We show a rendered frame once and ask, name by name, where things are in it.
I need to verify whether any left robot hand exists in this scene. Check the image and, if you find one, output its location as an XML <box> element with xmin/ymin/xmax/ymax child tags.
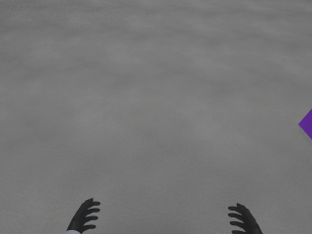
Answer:
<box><xmin>66</xmin><ymin>198</ymin><xmax>100</xmax><ymax>234</ymax></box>

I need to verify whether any carton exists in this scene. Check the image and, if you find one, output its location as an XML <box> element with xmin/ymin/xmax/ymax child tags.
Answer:
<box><xmin>298</xmin><ymin>109</ymin><xmax>312</xmax><ymax>139</ymax></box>

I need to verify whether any right robot hand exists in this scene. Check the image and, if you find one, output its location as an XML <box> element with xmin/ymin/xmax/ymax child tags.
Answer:
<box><xmin>228</xmin><ymin>203</ymin><xmax>262</xmax><ymax>234</ymax></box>

